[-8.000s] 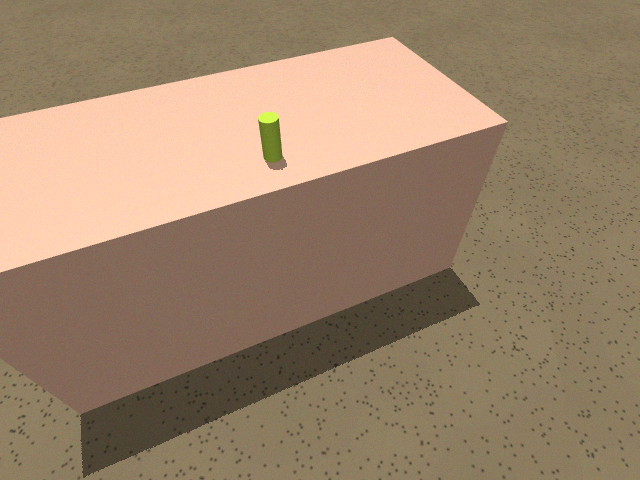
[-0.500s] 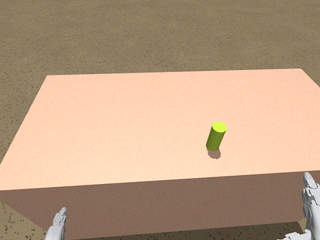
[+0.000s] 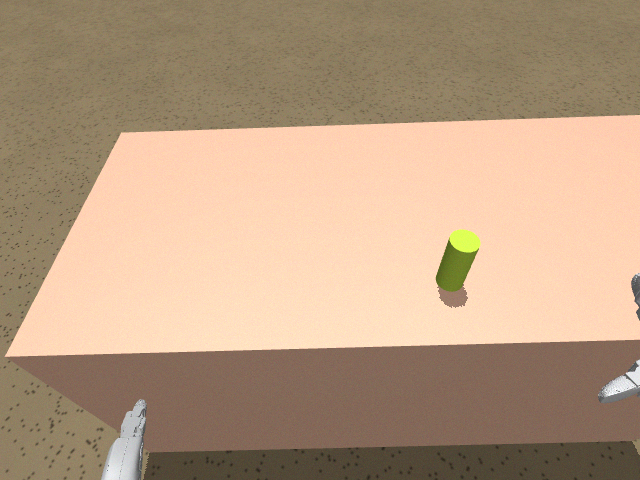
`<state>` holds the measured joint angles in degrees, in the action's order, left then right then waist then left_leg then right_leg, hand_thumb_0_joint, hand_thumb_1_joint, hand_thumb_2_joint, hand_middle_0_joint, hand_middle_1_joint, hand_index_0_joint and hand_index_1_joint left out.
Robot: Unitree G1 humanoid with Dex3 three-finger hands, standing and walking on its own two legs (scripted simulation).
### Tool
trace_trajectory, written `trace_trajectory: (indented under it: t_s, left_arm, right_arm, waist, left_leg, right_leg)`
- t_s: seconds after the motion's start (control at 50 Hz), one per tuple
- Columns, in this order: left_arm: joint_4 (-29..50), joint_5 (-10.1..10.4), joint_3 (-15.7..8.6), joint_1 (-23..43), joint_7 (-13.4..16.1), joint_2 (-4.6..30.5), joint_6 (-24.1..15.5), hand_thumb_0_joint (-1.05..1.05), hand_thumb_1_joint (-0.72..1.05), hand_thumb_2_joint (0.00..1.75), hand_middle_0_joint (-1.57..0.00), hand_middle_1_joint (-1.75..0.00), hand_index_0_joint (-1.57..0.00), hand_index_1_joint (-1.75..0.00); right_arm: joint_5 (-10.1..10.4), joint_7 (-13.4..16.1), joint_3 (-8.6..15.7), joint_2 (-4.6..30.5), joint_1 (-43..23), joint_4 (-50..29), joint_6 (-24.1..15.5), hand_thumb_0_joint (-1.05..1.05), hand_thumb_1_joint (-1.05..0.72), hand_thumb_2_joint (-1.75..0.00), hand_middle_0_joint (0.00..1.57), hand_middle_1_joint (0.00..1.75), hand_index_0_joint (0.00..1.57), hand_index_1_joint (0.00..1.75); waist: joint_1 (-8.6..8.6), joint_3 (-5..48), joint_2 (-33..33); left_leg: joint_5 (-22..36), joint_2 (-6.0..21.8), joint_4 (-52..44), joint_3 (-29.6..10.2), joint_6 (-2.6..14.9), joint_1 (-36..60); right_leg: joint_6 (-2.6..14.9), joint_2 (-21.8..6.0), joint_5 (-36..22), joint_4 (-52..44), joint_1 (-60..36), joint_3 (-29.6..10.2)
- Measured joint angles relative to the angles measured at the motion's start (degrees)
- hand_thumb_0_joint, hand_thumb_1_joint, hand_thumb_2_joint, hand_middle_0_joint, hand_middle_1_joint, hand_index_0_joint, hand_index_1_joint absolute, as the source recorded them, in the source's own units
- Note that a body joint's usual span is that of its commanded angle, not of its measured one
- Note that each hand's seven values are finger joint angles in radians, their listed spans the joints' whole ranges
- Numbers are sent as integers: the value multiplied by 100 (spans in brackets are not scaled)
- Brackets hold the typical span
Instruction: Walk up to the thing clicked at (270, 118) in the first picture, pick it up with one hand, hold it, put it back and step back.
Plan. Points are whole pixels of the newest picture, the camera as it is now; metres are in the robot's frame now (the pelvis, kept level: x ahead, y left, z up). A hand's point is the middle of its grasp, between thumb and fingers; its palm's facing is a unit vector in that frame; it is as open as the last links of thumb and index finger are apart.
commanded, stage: go down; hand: right
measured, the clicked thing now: (456, 261) +0.48 -0.18 -0.06
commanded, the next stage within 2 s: none
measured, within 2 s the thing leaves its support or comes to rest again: neither
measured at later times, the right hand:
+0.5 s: hand (636, 285) +0.35 -0.35 +0.06, palm faces +0.11 +0.99 +0.02, open 17.5 cm
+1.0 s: hand out of the picture +0.38 -0.36 +0.07, palm faces +0.11 +0.99 +0.02, open 17.6 cm
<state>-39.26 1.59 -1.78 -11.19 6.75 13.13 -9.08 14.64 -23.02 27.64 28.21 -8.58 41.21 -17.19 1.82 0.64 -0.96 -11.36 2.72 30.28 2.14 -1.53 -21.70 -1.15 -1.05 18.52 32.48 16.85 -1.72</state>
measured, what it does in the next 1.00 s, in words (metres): stands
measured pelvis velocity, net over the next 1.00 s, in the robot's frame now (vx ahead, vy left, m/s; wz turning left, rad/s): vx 0.00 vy -0.01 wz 0.01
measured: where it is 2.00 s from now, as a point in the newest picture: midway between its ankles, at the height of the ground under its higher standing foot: outside the picture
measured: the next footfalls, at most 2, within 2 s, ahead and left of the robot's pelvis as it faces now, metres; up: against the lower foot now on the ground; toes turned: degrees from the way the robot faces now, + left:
none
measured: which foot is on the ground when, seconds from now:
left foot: down 0.00-1.00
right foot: down 0.00-1.00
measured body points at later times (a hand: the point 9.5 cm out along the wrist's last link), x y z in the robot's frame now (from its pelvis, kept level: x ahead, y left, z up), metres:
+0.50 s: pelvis +0.00 -0.01 -0.02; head +0.05 -0.04 +0.43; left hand +0.15 +0.25 -0.08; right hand +0.34 -0.40 +0.06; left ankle +0.04 +0.14 -0.73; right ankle -0.02 -0.13 -0.73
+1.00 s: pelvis +0.00 -0.01 -0.03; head +0.06 -0.05 +0.41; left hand +0.15 +0.25 -0.08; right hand +0.37 -0.41 +0.07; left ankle +0.04 +0.14 -0.73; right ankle -0.02 -0.13 -0.73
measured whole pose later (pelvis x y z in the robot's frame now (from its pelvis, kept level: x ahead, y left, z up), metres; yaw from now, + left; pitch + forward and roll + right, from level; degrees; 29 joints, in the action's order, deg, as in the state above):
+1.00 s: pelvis +0.00 -0.01 -0.03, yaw +1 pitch +13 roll +2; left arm -27.1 0.9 3.6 -16.0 7.0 15.1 -13.5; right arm 14.5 -35.4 34.9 44.2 -31.2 61.4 -15.4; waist 6.1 5.6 -2.0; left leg -15.9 1.8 43.3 2.5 -2.0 -40.0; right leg -0.7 -2.0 25.8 50.0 37.1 -2.7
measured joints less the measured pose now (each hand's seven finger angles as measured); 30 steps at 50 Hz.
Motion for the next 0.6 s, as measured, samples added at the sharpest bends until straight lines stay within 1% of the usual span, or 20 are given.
trace_trajectory:
  t_s: [0.12, 0.16, 0.32, 0.4, 0.46, 0.54, 0.6]
  left_arm:
    - [69, 7, 126, -47, 79, 51, -90, -1, -52, 3, -6, -5, -6, -4]
    - [84, -7, 132, -51, 102, 52, -132, -1, -52, 4, -6, -5, -6, -5]
    - [217, -24, 300, -69, 148, 44, -281, -1, -52, 4, -6, -6, -6, -5]
    - [269, -44, 352, -116, 136, 38, -341, -1, -52, 4, -6, -6, -6, -5]
    - [380, -68, 345, -168, 114, 49, -350, -1, -52, 4, -6, -6, -6, -5]
    - [650, -46, 384, -278, 116, 115, -363, -1, -53, 4, -6, -6, -6, -5]
    - [745, -47, 415, -332, 114, 141, -394, -1, -53, 5, -6, -6, -6, -5]
  right_arm:
    - [166, -472, 202, 230, -500, 605, -166, -1, 60, -4, 4, 5, 5, 6]
    - [202, -588, 242, 306, -638, 739, -204, -1, 59, -4, 3, 5, 4, 6]
    - [312, -949, 363, 633, -1097, 1176, -257, -1, 57, -4, 4, 5, 4, 5]
    - [299, -1050, 373, 776, -1261, 1333, -192, -1, 56, -4, 4, 5, 4, 5]
    - [267, -1063, 416, 855, -1369, 1393, -130, -1, 55, -4, 4, 4, 5, 5]
    - [245, -1062, 493, 950, -1546, 1506, -87, -1, 55, -4, 4, 4, 5, 5]
    - [176, -1066, 527, 1041, -1657, 1565, -38, -1, 55, -4, 5, 4, 5, 5]
  waist:
    - [50, 79, -65]
    - [65, 124, -86]
    - [148, 267, -119]
    - [178, 347, -97]
    - [203, 368, -71]
    - [248, 374, -67]
    - [276, 402, -83]
  left_leg:
    - [-81, 0, 242, -22, -30, -343]
    - [-105, -2, 312, -22, -36, -452]
    - [-181, -31, 525, -2, -59, -797]
    - [-224, -44, 637, 3, -68, -974]
    - [-260, -51, 734, 2, -74, -1099]
    - [-299, -56, 827, 5, -79, -1201]
    - [-322, -62, 885, 5, -76, -1285]
  right_leg:
    - [31, 2, 149, 350, 383, 11]
    - [36, -1, 196, 461, 510, 7]
    - [54, -31, 365, 843, 933, -22]
    - [58, -44, 439, 1010, 1134, -32]
    - [63, -51, 493, 1134, 1270, -36]
    - [70, -56, 542, 1243, 1377, -43]
    - [68, -63, 569, 1303, 1460, -45]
